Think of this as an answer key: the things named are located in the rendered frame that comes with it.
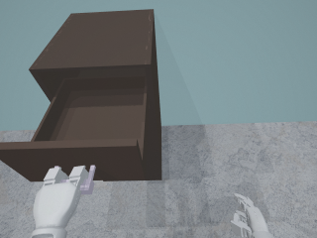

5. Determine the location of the handle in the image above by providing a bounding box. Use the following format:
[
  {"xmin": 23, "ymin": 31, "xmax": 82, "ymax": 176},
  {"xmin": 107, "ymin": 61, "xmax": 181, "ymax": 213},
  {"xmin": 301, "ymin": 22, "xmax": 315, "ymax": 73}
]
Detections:
[{"xmin": 55, "ymin": 165, "xmax": 96, "ymax": 194}]

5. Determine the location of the robot left hand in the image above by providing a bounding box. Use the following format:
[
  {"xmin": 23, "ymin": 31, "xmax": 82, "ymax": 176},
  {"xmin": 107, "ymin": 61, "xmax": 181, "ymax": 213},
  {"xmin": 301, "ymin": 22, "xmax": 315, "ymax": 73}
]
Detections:
[{"xmin": 33, "ymin": 166, "xmax": 89, "ymax": 229}]

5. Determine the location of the cabinet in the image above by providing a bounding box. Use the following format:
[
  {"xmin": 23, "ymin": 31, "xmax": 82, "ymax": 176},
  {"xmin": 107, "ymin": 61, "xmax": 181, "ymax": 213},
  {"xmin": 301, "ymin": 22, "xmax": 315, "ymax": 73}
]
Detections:
[{"xmin": 29, "ymin": 9, "xmax": 162, "ymax": 181}]

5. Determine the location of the drawer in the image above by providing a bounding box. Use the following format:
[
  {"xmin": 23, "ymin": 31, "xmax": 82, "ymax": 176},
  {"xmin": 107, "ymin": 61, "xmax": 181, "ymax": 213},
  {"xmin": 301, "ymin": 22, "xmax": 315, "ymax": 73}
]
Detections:
[{"xmin": 0, "ymin": 74, "xmax": 150, "ymax": 182}]

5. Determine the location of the robot left forearm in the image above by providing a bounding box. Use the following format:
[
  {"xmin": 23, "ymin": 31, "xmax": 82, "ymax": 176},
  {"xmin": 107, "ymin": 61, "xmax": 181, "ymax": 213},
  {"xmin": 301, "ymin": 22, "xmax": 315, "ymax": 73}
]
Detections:
[{"xmin": 31, "ymin": 226, "xmax": 67, "ymax": 238}]

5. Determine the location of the robot right hand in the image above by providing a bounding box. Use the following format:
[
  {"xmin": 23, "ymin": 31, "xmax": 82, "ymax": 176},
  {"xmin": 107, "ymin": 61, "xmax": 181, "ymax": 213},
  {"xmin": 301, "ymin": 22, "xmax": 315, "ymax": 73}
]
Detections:
[{"xmin": 231, "ymin": 193, "xmax": 269, "ymax": 238}]

